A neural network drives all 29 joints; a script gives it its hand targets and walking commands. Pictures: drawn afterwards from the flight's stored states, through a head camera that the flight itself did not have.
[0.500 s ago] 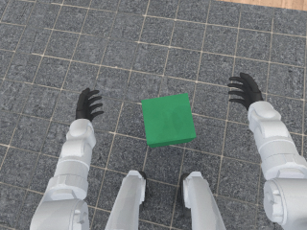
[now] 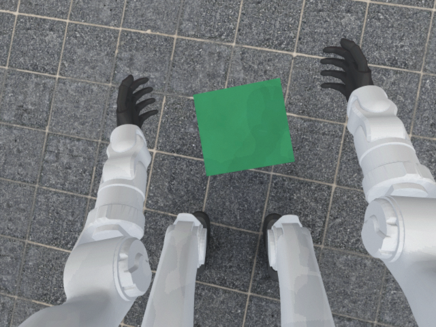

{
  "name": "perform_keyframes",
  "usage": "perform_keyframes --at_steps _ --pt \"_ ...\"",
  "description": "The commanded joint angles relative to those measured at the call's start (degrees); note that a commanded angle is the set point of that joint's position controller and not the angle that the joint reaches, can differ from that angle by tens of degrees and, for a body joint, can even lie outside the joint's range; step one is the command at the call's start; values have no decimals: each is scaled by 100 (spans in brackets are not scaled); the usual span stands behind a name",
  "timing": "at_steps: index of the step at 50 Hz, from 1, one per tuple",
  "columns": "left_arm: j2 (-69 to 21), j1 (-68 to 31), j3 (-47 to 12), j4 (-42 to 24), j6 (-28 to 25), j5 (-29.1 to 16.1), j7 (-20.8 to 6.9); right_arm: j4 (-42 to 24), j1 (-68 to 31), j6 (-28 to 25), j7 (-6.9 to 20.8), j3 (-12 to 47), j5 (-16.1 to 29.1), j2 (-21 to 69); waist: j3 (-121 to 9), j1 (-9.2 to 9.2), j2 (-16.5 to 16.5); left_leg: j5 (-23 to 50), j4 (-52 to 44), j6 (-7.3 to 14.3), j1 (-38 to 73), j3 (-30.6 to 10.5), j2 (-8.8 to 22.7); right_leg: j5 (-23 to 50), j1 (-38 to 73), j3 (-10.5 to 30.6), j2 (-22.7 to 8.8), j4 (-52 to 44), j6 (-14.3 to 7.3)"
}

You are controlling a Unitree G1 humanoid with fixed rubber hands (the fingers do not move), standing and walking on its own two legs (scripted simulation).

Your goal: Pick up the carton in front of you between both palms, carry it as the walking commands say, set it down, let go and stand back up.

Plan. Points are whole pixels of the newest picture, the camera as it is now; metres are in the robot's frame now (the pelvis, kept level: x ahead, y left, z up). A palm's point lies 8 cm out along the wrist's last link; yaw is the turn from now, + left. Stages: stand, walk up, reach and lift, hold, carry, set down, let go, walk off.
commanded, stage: reach and lift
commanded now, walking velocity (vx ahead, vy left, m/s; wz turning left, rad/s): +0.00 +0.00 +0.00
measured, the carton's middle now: (242, 134) +0.46 -0.02 -0.45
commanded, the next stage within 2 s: none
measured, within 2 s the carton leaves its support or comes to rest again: leaves its support in 1.42 s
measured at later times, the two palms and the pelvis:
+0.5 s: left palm (167, 140) +0.44 +0.17 -0.35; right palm (319, 118) +0.48 -0.20 -0.35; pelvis -0.06 +0.01 -0.18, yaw +1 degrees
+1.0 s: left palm (169, 136) +0.45 +0.17 -0.37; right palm (304, 118) +0.48 -0.18 -0.38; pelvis -0.04 +0.00 -0.20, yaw +2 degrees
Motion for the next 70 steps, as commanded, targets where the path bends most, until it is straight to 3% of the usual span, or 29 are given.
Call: perform_keyframes --at_steps 1,4,7,10,13,18,21,24,27,29,31,38,43,46,49,52,55,59,60,65,70 --pt "725 -501 -642 -782 -381 -763 140 -1251 -921 -350 -268 541 705 -790 -6078 -98 -636 3021 994 -179 1810 500 -417 3600 3136 -221 26 865 98" --pt "953 -640 -1034 -1301 -290 -1181 279 -1860 -1098 -277 -299 850 1092 -1176 -7157 -119 -676 3411 1549 -143 2329 459 -445 3689 3315 -342 33 1494 140" --pt "1012 -975 -1264 -1388 -130 -1387 381 -1834 -1299 -171 -288 856 1214 -1370 -6870 -274 -668 2848 1880 -146 2078 503 -434 3018 2895 -446 24 1843 195" --pt "1000 -1319 -1332 -1137 -28 -1465 446 -1439 -1594 -123 -271 876 1235 -1400 -5914 -360 -695 1815 2082 -173 1375 567 -370 2024 2267 -468 -37 2002 178" --pt "1049 -1718 -1263 -605 34 -1427 465 -746 -1933 -71 -244 898 1283 -1355 -4844 -318 -576 791 2211 -188 812 606 -269 892 1500 -403 -99 2058 125" --pt "1224 -2623 -1120 2 16 -1288 469 89 -2724 -85 -199 1072 1543 -1410 -3979 -47 -299 23 2570 -157 699 666 -105 -222 647 -266 -213 2227 57" --pt "1345 -3003 -1103 263 -43 -1265 484 274 -3201 -157 -217 1240 1668 -1516 -3983 80 -243 51 2793 -136 799 668 -48 -252 645 -216 -271 2469 34" --pt "1437 -3308 -1140 521 -119 -1320 466 446 -3557 -228 -254 1423 1731 -1623 -3983 80 -327 180 3012 -117 810 636 -26 -137 733 -200 -315 2710 32" --pt "1194 -3380 -1429 784 -205 -1747 404 355 -3733 -349 -368 1629 1742 -1649 -4245 -145 -590 494 3228 -139 794 622 -69 245 1180 -199 -356 2854 12" --pt "1065 -3454 -1663 1072 -222 -1966 319 210 -3721 -417 -445 1688 1682 -1641 -4138 -451 -624 491 3331 -123 585 575 -127 451 1288 -199 -375 2933 -6" --pt "1132 -3397 -1652 1119 -273 -2019 309 245 -3607 -456 -506 1601 1605 -1750 -4143 -503 -627 635 3419 -132 506 570 -166 692 1350 -204 -357 3051 6" --pt "1062 -2497 -1686 1034 -499 -2040 485 190 -2774 -505 -568 1636 1659 -1332 -4628 -264 -744 1474 3567 -142 653 623 -289 1594 1819 -161 -267 3227 37" --pt "1020 -2326 -1609 1145 -576 -1876 406 223 -2673 -490 -434 1958 1778 -733 -3949 19 -732 1260 3506 -86 13 651 -321 1418 1329 -74 -248 3225 60" --pt "1030 -2484 -1513 902 -629 -1753 431 139 -2770 -506 -445 1891 1782 -659 -3802 66 -630 1192 3443 -81 -7 655 -300 1295 1090 -31 -199 3168 57" --pt "801 -2644 -1636 842 -629 -1826 439 42 -2906 -539 -499 1875 1756 -671 -3837 -80 -603 1120 3387 -103 102 638 -313 1186 1116 -55 -174 3071 34" --pt "271 -2941 -1939 905 -584 -2003 392 171 -3107 -564 -552 1929 1631 -533 -3804 -366 -547 871 3326 -124 200 582 -382 890 1130 -131 -172 2970 -18" --pt "-936 -3630 -2136 867 -530 -1988 212 297 -3758 -517 -376 2296 1591 751 -3760 -440 -537 617 3306 -106 309 551 -523 540 1000 -214 -85 2923 -89" --pt "-2852 -4583 -1962 1095 -339 -1382 -205 390 -4494 -297 175 2425 1259 3035 -3567 -300 -551 346 3443 -97 345 653 -718 247 673 -239 119 2967 -73" --pt "-3383 -4957 -2071 905 -273 -1278 -371 318 -4593 -240 320 2432 1213 3595 -3493 -295 -530 364 3476 -67 261 684 -774 255 594 -264 179 2966 -77" --pt "-4276 -5398 -2092 409 -51 -1156 -731 -139 -4555 -105 564 2276 1160 4695 -4079 -406 -385 827 3550 -33 343 794 -888 914 787 -447 313 3129 -64" --pt "-5080 -5248 -2573 -369 121 -1435 -757 -1107 -4567 -10 531 2707 1493 5480 -5935 -340 -450 1810 3629 -42 1108 860 -978 1979 1837 -599 427 3315 -18"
